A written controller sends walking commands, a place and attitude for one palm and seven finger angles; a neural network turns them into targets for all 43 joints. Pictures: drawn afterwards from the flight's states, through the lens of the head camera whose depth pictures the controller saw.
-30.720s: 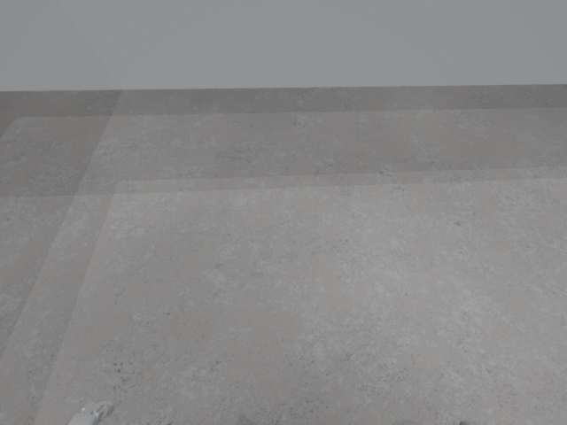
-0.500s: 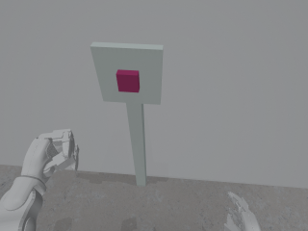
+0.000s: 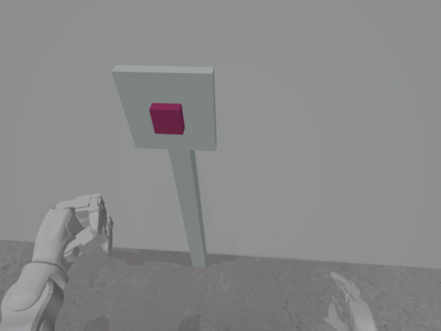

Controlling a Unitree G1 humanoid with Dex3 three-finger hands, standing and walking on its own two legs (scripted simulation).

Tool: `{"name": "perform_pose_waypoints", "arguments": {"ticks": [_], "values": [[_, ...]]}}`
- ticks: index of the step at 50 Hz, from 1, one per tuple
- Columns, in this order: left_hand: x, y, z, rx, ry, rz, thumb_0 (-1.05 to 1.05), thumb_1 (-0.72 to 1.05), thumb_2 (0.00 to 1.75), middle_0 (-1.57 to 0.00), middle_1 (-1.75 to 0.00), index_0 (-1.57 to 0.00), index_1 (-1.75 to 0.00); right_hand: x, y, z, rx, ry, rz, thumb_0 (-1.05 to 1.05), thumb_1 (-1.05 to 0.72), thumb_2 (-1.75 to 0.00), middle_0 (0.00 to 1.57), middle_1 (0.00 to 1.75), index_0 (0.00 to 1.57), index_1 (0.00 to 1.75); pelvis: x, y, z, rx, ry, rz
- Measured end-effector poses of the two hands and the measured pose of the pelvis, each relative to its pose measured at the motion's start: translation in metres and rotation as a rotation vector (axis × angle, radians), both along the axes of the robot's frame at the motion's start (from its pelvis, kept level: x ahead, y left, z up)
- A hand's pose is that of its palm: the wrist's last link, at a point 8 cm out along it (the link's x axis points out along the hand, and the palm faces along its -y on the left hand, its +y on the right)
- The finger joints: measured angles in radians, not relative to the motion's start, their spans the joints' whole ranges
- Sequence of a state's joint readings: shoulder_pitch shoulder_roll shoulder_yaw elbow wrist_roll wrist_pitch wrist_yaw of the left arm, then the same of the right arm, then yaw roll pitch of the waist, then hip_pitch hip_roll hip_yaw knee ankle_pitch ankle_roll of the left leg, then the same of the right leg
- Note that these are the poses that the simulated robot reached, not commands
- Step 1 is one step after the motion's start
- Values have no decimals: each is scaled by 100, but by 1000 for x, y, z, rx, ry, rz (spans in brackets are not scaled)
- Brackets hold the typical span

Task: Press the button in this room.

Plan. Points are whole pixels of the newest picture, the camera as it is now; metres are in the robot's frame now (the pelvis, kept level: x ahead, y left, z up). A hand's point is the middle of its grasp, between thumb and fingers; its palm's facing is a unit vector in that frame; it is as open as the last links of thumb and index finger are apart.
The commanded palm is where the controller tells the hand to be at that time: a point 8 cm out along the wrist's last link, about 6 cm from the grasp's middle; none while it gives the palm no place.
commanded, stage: aim a knuckle at the button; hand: left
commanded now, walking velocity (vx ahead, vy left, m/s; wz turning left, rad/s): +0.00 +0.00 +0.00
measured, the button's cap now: (168, 118) +0.52 +0.17 +0.13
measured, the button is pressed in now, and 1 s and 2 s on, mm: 0 0 0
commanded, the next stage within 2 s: press the button with the knuckle in 2.00 s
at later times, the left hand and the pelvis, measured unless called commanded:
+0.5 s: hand (137, 192) +0.32 +0.19 +0.11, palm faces +0.02 -1.00 -0.02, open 3.1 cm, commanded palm +0.30 +0.23 +0.11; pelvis +0.01 +0.00 +0.00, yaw -2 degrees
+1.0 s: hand (171, 165) +0.40 +0.14 +0.10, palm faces +0.00 -1.00 -0.01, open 3.1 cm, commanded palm +0.38 +0.20 +0.10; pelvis +0.01 +0.02 -0.01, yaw -2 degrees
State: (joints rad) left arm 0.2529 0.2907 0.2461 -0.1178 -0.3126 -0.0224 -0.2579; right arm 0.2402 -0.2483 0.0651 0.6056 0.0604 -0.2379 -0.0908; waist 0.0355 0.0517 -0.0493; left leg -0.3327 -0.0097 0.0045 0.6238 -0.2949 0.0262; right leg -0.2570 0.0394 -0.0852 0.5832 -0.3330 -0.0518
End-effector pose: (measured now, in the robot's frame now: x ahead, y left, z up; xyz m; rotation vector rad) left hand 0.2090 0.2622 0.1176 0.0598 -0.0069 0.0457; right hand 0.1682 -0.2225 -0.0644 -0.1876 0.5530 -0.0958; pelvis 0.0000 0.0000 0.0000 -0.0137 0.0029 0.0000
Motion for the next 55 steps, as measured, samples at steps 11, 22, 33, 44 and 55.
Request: {"name": "perform_pose_waypoints", "arguments": {"ticks": [11,22,33,44,55], "values": [[45,-23,-4,-13,-12,-46,2,90,90,-131,-150,-130,-150,-6,-19,-10,-6,45,-32,1,-90,-90,20,30,21,30,1,-10,-2,8,18,-5],[84,-22,-5,-27,-32,-20,2,90,90,-130,-150,-130,-150,-15,-29,-14,-14,104,-83,1,-90,-90,20,30,20,30,11,-7,-1,15,43,-28],[105,-44,-18,-47,-11,-64,2,90,90,-131,-150,-130,-150,-16,-13,-19,-10,144,-75,1,-90,-90,20,30,20,30,10,6,-3,10,53,-23],[156,-59,-17,-42,0,-56,2,90,90,-131,-150,-130,-150,-39,1,-31,11,245,-90,1,-90,-90,20,30,21,30,5,14,-5,6,78,-29],[189,-68,-22,-54,-12,-37,2,90,90,-130,-150,-130,-150,-85,-11,-45,-4,397,-152,1,-90,-90,20,30,21,30,5,16,-8,4,108,-38]]}}
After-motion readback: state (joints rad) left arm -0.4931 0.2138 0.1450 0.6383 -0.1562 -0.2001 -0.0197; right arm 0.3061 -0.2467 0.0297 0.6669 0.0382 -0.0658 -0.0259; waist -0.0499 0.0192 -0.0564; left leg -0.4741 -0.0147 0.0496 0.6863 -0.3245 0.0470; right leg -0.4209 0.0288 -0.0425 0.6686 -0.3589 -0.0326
